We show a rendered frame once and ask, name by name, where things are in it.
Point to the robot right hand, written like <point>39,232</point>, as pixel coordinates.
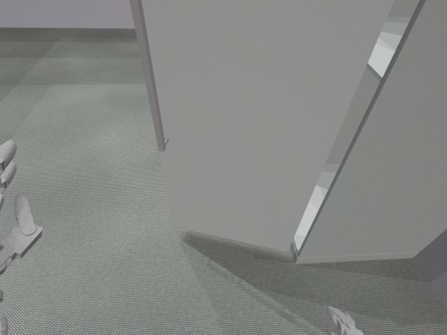
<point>344,322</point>

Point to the robot left hand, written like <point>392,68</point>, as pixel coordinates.
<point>20,239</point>

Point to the fridge door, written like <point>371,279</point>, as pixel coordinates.
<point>252,95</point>

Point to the handle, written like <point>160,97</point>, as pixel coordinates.
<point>143,44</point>

